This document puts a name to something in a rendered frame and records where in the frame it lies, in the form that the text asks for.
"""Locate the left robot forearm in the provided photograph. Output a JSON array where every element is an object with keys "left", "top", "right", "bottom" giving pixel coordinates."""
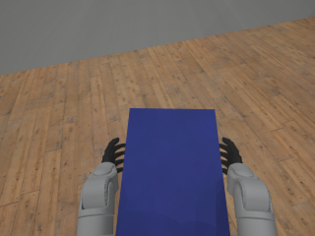
[{"left": 76, "top": 161, "right": 119, "bottom": 236}]

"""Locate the carton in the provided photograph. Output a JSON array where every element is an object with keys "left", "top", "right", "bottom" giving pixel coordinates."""
[{"left": 115, "top": 108, "right": 230, "bottom": 236}]

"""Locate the right robot hand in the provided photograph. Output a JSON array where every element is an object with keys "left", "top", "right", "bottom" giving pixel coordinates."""
[{"left": 219, "top": 137, "right": 243, "bottom": 175}]

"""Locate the right robot forearm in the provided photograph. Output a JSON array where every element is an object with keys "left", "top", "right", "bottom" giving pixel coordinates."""
[{"left": 226, "top": 162, "right": 279, "bottom": 236}]

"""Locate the left robot hand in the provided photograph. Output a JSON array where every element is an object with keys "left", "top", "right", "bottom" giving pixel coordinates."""
[{"left": 101, "top": 138, "right": 126, "bottom": 173}]

